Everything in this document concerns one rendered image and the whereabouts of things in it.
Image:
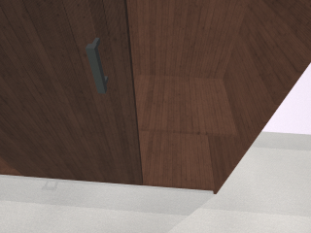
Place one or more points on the wardrobe door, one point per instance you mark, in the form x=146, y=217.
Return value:
x=53, y=122
x=4, y=164

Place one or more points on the handle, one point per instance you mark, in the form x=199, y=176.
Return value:
x=96, y=66

